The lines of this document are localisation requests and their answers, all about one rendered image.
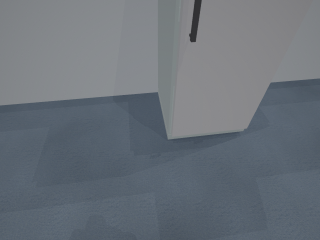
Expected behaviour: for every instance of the fridge door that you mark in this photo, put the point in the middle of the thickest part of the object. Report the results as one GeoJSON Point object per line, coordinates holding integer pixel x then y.
{"type": "Point", "coordinates": [221, 78]}

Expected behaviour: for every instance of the handle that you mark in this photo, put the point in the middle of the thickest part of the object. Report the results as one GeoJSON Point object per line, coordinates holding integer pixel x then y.
{"type": "Point", "coordinates": [195, 20]}

